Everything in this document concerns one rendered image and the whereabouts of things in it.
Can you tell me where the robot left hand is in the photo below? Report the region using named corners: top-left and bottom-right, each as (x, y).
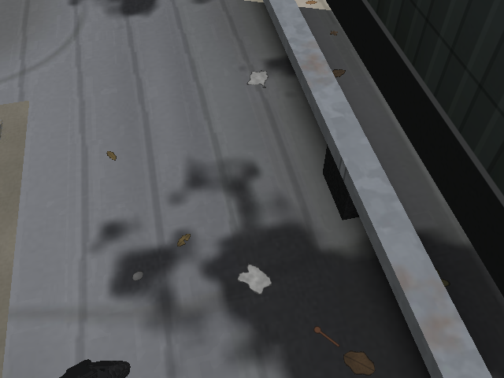
top-left (59, 359), bottom-right (131, 378)

